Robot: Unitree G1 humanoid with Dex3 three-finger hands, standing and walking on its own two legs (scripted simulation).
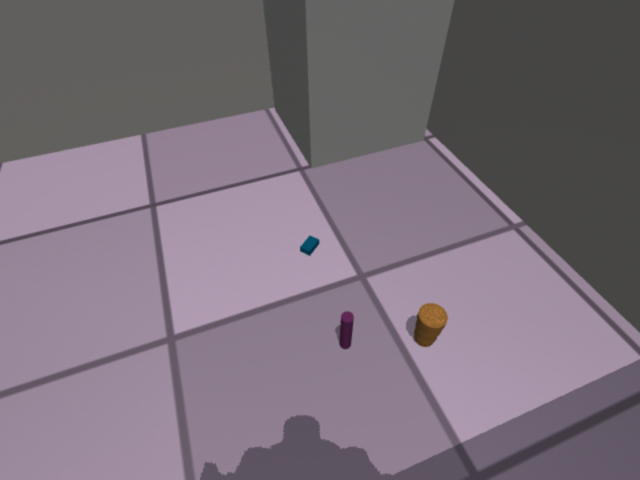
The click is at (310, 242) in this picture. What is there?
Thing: small brick
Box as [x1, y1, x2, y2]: [300, 236, 318, 255]
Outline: 309,236 300,247 301,251 309,255 318,244 318,239
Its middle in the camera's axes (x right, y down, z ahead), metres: -0.04 +0.03 +1.64
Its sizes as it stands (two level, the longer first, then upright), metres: 0.077 0.047 0.028
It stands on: the floor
